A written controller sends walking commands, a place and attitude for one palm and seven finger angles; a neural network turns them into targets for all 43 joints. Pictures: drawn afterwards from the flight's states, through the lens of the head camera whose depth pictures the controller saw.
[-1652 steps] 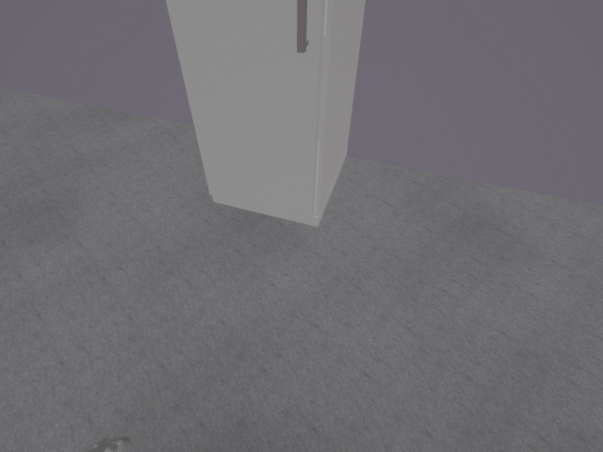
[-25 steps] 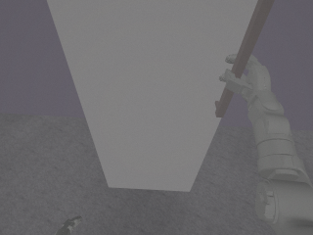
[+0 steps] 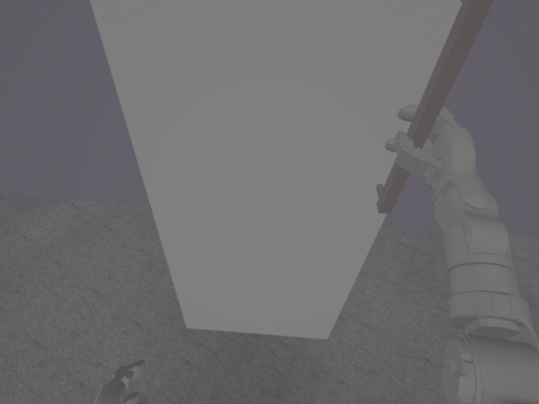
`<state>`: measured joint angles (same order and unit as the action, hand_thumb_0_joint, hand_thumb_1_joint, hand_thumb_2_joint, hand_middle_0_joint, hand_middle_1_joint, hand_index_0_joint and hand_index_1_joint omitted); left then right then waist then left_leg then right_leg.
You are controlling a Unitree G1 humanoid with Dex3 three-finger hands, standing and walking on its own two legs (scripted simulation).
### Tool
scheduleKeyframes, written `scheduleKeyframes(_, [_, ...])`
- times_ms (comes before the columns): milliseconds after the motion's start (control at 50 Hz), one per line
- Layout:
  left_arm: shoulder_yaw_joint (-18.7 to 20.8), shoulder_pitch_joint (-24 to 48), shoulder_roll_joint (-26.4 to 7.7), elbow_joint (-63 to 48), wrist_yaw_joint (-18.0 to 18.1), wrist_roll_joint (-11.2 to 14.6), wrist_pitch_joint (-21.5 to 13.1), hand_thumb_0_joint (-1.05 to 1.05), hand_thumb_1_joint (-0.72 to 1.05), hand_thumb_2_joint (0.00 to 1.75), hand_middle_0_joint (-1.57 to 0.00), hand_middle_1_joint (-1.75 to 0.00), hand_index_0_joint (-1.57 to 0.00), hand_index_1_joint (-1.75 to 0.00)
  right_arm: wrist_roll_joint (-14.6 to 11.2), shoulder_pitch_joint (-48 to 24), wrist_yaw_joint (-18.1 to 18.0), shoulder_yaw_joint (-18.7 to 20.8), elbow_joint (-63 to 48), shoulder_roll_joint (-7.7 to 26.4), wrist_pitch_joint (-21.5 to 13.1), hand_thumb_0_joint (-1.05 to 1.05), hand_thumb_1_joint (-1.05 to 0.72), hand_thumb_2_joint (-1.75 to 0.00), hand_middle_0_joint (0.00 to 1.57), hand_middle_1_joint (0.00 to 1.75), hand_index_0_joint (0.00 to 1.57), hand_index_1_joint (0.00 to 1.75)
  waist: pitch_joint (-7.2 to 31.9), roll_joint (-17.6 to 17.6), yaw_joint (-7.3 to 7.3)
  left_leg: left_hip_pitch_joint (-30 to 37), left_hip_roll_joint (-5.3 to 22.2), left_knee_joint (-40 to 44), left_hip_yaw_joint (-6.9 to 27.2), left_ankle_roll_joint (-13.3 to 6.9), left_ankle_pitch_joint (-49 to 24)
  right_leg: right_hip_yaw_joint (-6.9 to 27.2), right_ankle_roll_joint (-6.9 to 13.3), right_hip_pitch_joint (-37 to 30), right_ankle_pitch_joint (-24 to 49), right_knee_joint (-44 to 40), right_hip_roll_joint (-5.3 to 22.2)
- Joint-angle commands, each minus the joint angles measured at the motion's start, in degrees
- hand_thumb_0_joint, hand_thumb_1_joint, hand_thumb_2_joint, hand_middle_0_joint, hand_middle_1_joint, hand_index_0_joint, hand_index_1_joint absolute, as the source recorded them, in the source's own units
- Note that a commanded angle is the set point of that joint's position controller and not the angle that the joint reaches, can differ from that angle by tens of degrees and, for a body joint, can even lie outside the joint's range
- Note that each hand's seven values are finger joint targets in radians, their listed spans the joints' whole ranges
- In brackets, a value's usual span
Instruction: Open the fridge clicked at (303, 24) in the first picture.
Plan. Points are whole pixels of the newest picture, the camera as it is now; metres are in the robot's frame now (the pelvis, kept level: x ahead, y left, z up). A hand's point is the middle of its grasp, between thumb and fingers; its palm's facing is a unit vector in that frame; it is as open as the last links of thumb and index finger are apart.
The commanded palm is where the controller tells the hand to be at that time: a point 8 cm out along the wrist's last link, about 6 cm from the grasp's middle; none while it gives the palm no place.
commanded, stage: grip the handle and tug to test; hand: right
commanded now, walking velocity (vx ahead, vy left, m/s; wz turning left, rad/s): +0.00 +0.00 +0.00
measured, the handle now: (415, 121) +0.48 -0.16 +0.23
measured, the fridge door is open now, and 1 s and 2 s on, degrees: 0 9 35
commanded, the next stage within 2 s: pull the door a little, standing still in 0.10 s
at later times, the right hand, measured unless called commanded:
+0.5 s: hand (404, 154) +0.42 -0.14 +0.21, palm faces +0.01 +1.00 +0.00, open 5.9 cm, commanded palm +0.36 -0.19 +0.21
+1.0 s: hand (410, 187) +0.36 -0.14 +0.20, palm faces +0.06 +0.97 -0.23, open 6.8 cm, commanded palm +0.32 -0.19 +0.20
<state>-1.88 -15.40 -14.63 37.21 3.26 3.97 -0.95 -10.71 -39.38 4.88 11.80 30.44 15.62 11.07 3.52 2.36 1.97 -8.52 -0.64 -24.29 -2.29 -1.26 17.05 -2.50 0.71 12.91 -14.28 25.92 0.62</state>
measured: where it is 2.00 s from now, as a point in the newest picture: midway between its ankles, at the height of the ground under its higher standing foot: outside the picture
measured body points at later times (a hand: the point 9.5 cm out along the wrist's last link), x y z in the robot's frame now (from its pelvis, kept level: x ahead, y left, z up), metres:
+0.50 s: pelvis +0.03 +0.00 +0.00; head +0.02 +0.02 +0.45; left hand +0.20 +0.24 -0.09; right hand +0.41 -0.19 +0.21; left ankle -0.05 +0.10 -0.74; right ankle -0.01 -0.11 -0.74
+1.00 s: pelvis +0.09 +0.01 +0.01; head +0.11 +0.03 +0.46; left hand +0.28 +0.25 -0.07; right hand +0.35 -0.19 +0.21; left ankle -0.04 +0.09 -0.72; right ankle +0.00 -0.13 -0.71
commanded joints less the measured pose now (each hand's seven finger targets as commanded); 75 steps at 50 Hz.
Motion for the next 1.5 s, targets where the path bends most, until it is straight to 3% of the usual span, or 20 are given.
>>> scheduleKeyframes(0, [2.6, 6.7, -6.8, -10.0, 0.5, -0.1, -2.1, 0.0, 0.9, 0.9, -0.2, -0.3, -0.2, -0.3, -1.6, -19.5, 2.5, 3.3, -21.1, 10.4, -2.5, 0.0, -0.9, -0.9, 0.45, 1.4, 0.45, 1.4, 19.4, -3.2, -3.08, 5.6, -0.1, -0.1, 0.3, -0.1, -35.4, 1.7, 2.4, -11.7, 28.3, 0.8, -0.8])
scheduleKeyframes(180, [2.7, 9.3, -6.4, -12.4, 0.0, -0.1, -0.1, 0.0, 0.9, 0.9, -0.2, -0.3, -0.2, -0.3, -2.1, -8.1, 2.2, 5.1, -32.0, 10.8, 3.1, 0.0, -0.9, -0.9, 0.45, 1.4, 0.45, 1.4, 19.1, -4.5, -4.13, 7.7, 0.0, -0.6, 0.1, 0.5, -42.1, 1.0, 2.3, -12.7, 35.4, 1.0, -0.3])
scheduleKeyframes(240, [2.8, 8.5, -6.7, -10.8, 0.7, -0.2, 0.4, 0.0, 0.9, 0.9, -0.2, -0.3, -0.2, -0.3, -1.5, -17.5, 1.5, 1.6, -30.2, 8.7, 4.8, 0.0, -0.9, -0.9, 0.45, 1.4, 0.45, 1.4, 17.1, -3.9, -1.6, 4.3, -0.3, 0.4, 0.1, 0.5, -39.3, 1.0, 2.3, -14.2, 34.1, 1.6, -0.1])
scheduleKeyframes(400, [2.4, 10.0, -5.7, -12.2, 0.1, -0.7, 1.2, 0.0, 0.9, 0.9, -0.2, -0.3, -0.2, -0.3, -1.3, -8.0, 0.7, 2.0, -37.2, 7.3, 5.9, 0.0, -0.9, -0.9, 0.45, 1.4, 0.45, 1.4, 22.0, -1.7, -3.77, 7.6, 0.1, -1.1, -0.3, 0.1, -43.4, 1.8, 2.0, -16.1, 41.6, 1.9, -0.2])
scheduleKeyframes(680, [1.3, 14.9, -4.4, -17.3, -1.5, -0.4, 1.6, 0.0, 0.9, 0.9, -0.2, -0.3, -0.2, -0.3, -3.9, 25.6, 3.1, 5.2, -61.4, 7.7, 10.2, 0.0, -0.9, -0.9, 0.45, 1.4, 0.45, 1.4, 20.0, -3.2, -7.11, 11.4, 1.5, -3.1, -0.8, 1.5, -52.6, 0.9, 2.0, -11.4, 43.1, 1.7, -0.1])
scheduleKeyframes(800, [0.9, 16.6, -3.7, -17.8, -2.6, -0.3, 0.2, 0.0, 0.9, 0.9, -0.2, -0.3, -0.2, -0.3, -5.2, 41.1, 2.0, 6.0, -78.5, 7.3, 10.2, 0.0, -0.9, -0.9, 0.45, 1.4, 0.45, 1.4, 12.1, 0.1, -6.85, 4.5, 0.0, -0.5, -1.7, 0.2, -36.3, 2.6, 0.8, -10.0, 33.7, -0.3, 0.4])
scheduleKeyframes(820, [0.7, 13.6, -6.9, -17.4, -1.1, -2.0, 0.5, 0.0, 0.9, 0.9, -0.2, -0.3, -0.2, -0.3, 2.9, 16.9, -5.2, 11.1, -77.8, 20.9, -0.6, 0.0, -0.9, -0.9, 0.45, 1.4, 0.45, 1.4, 4.5, -0.8, -2.04, 0.3, 0.8, 2.5, 3.0, 2.9, -42.7, 1.8, 2.1, -6.3, 35.7, 3.8, 1.1])
scheduleKeyframes(860, [2.0, 11.1, -6.3, -15.3, -1.1, -3.4, 0.4, 0.0, 0.9, 0.9, -0.2, -0.3, -0.2, -0.3, 3.8, 37.3, -8.1, 6.2, -65.4, 9.5, -6.4, 0.0, -0.9, -0.9, 0.45, 1.4, 0.45, 1.4, 4.9, -6.9, -2.17, 6.3, 3.1, -0.9, 0.8, 1.6, -57.8, 2.5, 1.3, -0.6, 32.1, 9.2, -0.2])
scheduleKeyframes(940, [2.0, 11.7, -5.2, -17.5, 0.2, -3.2, 2.2, 0.0, 0.9, 0.9, -0.2, -0.3, -0.2, -0.3, 4.9, 43.6, -8.3, 4.4, -71.6, 10.6, -13.7, 0.0, -0.9, -0.9, 0.45, 1.4, 0.45, 1.4, 8.2, -4.9, -3.74, 17.1, 6.4, -8.9, 1.7, 0.4, -69.4, 1.4, 0.7, 10.9, 19.7, 8.7, -2.1])
scheduleKeyframes(980, [2.1, 10.1, -4.9, -17.4, 0.5, -3.3, 2.8, 0.0, 0.9, 0.9, -0.2, -0.3, -0.2, -0.3, 4.4, 43.4, -8.7, 2.6, -73.8, 8.4, -15.8, 0.0, -0.9, -0.9, 0.45, 1.4, 0.45, 1.4, 10.6, -1.1, -1.76, 11.7, 2.9, -15.3, -1.9, 2.0, -65.3, 1.5, 1.0, 0.6, 37.4, -0.1, -0.6])
scheduleKeyframes(1000, [2.8, 9.1, -5.4, -17.3, 0.2, -3.4, 3.0, 0.0, 0.9, 0.9, -0.2, -0.3, -0.2, -0.3, 4.2, 42.7, -8.9, 1.8, -76.6, 7.7, -16.2, 0.0, -0.9, -0.9, 0.45, 1.4, 0.45, 1.4, 12.6, 3.0, -0.32, 0.0, -1.3, -22.0, -3.6, 3.9, -49.3, 4.0, 2.4, -14.3, 61.1, -2.9, 2.1])
scheduleKeyframes(1020, [3.7, 8.5, -5.4, -17.4, -0.7, -4.2, 3.1, 0.0, 0.9, 0.9, -0.2, -0.3, -0.2, -0.3, 4.5, 41.9, -9.3, 0.8, -79.4, 6.8, -16.9, 0.0, -0.9, -0.9, 0.45, 1.4, 0.45, 1.4, 13.1, 11.6, 0.35, -18.9, -5.8, -28.4, -2.6, 4.2, -16.3, 10.2, 5.0, -32.5, 86.4, -0.5, 7.2])
scheduleKeyframes(1040, [4.3, 8.9, -5.2, -16.6, -1.8, -5.2, 2.4, 0.0, 0.9, 0.9, -0.2, -0.3, -0.2, -0.3, 5.8, 41.2, -9.9, -0.2, -80.4, 6.3, -17.5, 0.0, -0.9, -0.9, 0.45, 1.4, 0.45, 1.4, 12.1, 19.1, 0.17, -30.0, -6.9, -31.8, -1.4, 2.5, 9.9, 15.1, 6.4, -41.6, 95.0, 2.2, 11.8])
scheduleKeyframes(1120, [4.3, 9.4, -3.3, -16.5, -2.3, -4.8, 1.5, 0.0, 0.9, 0.9, -0.2, -0.3, -0.2, -0.3, 6.7, 45.3, -11.1, 1.5, -78.8, 5.2, -17.6, 0.0, -0.9, -0.9, 0.45, 1.4, 0.45, 1.4, 6.8, 8.0, -0.72, -32.9, -3.8, -19.6, 0.7, 0.5, 7.3, 12.8, 4.6, -37.4, 71.9, 3.9, 10.8])
scheduleKeyframes(1200, [2.7, 12.3, -1.2, -17.7, -0.6, -3.3, -1.1, 0.0, 0.9, 0.9, -0.2, -0.3, -0.2, -0.3, 6.0, 48.0, -10.9, 5.9, -81.2, 9.7, -17.9, 0.0, -0.9, -0.9, 0.45, 1.4, 0.45, 1.4, 6.5, 5.0, -2.52, -0.8, -0.4, -0.2, 1.8, 1.0, -22.2, 8.7, 1.5, -11.7, 48.0, 7.0, 8.3])
scheduleKeyframes(1260, [1.8, 12.7, -0.6, -18.5, 1.9, -3.7, -3.6, 0.0, 0.9, 0.9, -0.2, -0.3, -0.2, -0.3, 6.1, 49.9, -11.7, 10.9, -80.0, 14.2, -18.5, 0.0, -0.9, -0.9, 0.45, 1.4, 0.45, 1.4, 6.1, -7.4, -4.0, 11.2, 12.0, -1.6, 10.1, -0.8, -49.7, 5.6, 0.4, 8.9, -11.8, 19.1, -1.2])
scheduleKeyframes(1300, [0.4, 11.3, 0.5, -16.7, 3.0, -4.9, -4.7, 0.0, 0.9, 0.9, -0.2, -0.3, -0.2, -0.3, 6.1, 53.4, -11.8, 10.3, -69.8, 11.2, -18.5, 0.0, -0.9, -0.9, 0.45, 1.4, 0.45, 1.4, 3.5, -11.5, -4.57, 1.9, 13.8, 1.9, 11.4, -0.1, -47.7, 5.5, 1.2, 8.5, -22.1, 30.4, -4.1])
scheduleKeyframes(1340, [4.9, 5.7, -3.1, -15.0, 0.7, -4.0, -3.4, 0.0, 0.9, 0.9, -0.2, -0.3, -0.2, -0.3, 7.5, 47.5, -12.0, 10.1, -72.1, 10.6, -20.4, 0.0, -0.9, -0.9, 0.45, 1.4, 0.45, 1.4, 9.2, -23.3, -2.6, 1.6, 19.2, 8.7, 24.6, 3.9, -32.6, 10.2, -0.3, 8.6, -19.5, 44.8, -5.4])
scheduleKeyframes(1420, [4.3, 8.3, -1.7, -12.8, 0.0, -3.3, -0.7, 0.0, 0.9, 0.9, -0.2, -0.3, -0.2, -0.3, 8.7, 41.3, -12.9, 11.8, -74.9, 12.6, -23.0, 0.0, -0.9, -0.9, 0.45, 1.4, 0.45, 1.4, 18.4, -14.2, -0.61, 1.7, 11.1, 16.8, 6.9, 14.5, -6.4, -1.7, -0.4, -2.3, -17.0, 32.2, -6.7])
scheduleKeyframes(1480, [4.0, 10.1, -2.4, -11.9, 0.7, -3.3, -0.7, 0.0, 0.9, 0.9, -0.2, -0.3, -0.2, -0.3, 8.3, 39.0, -13.0, 7.8, -74.9, 11.1, -23.0, 0.0, -0.9, -0.9, 0.45, 1.4, 0.45, 1.4, 12.2, -12.5, 0.48, -6.3, 9.5, 19.2, 2.8, 9.3, -0.7, -6.6, 1.0, -9.6, -20.7, 9.4, -5.9])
